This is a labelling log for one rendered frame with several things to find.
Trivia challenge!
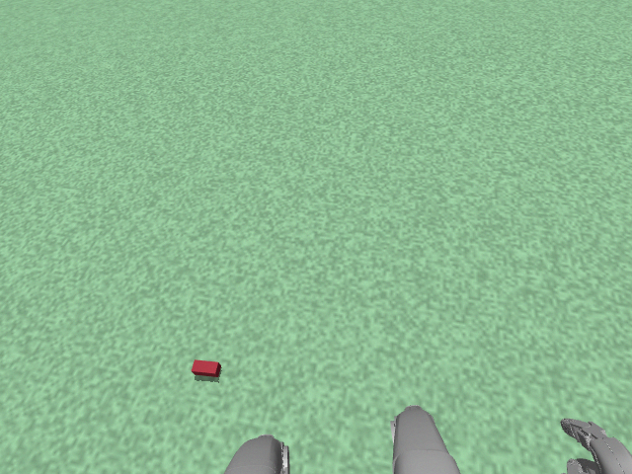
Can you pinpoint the right robot hand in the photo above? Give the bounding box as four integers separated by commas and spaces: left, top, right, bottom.
560, 419, 632, 474

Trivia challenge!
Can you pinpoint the small box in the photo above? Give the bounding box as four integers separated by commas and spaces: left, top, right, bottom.
192, 359, 221, 377

